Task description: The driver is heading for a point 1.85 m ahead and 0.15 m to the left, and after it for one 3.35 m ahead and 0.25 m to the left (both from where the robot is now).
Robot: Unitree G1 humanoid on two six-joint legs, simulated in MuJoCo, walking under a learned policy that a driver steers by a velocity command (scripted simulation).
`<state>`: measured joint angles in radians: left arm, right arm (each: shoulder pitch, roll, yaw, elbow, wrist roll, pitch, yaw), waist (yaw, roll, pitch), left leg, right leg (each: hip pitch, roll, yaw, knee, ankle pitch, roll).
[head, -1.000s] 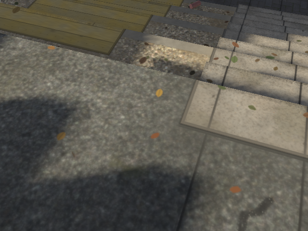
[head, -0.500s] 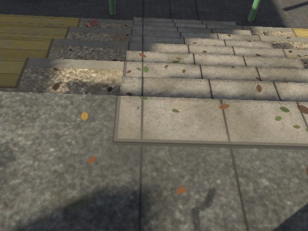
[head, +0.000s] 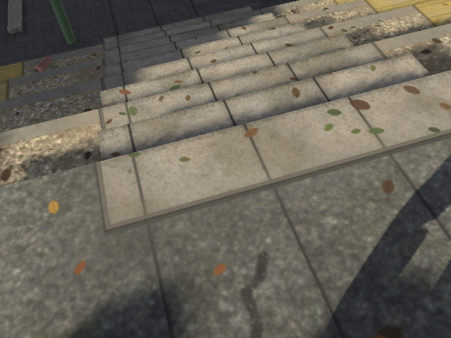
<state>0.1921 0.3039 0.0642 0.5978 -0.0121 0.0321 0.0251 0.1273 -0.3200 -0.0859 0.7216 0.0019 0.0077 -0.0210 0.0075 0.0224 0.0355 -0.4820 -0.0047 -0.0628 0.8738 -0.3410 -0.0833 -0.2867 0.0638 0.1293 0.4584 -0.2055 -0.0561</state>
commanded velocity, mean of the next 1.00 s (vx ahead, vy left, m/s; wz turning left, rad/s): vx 0.41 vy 0.00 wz -0.20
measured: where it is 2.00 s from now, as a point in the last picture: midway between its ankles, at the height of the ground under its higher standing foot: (279, 194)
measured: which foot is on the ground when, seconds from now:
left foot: up 0.00-0.14, down 0.16-0.60, up 0.62-1.00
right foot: down 0.00-0.16, up 0.18-0.56, down 0.58-1.00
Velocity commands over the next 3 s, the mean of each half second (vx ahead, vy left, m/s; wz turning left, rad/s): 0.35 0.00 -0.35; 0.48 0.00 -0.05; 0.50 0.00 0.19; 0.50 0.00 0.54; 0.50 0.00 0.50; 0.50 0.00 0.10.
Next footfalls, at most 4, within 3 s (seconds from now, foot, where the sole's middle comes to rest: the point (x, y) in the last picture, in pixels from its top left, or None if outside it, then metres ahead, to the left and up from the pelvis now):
0.16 left None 0.07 0.13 -0.78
0.58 right None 0.30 -0.18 -0.78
1.12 left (254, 269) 0.66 -0.01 -0.78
1.62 right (325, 206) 0.89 -0.26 -0.78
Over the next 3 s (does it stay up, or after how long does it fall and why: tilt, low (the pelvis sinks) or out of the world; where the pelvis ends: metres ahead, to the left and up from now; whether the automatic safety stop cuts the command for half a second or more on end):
stays up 1.45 0.03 -0.16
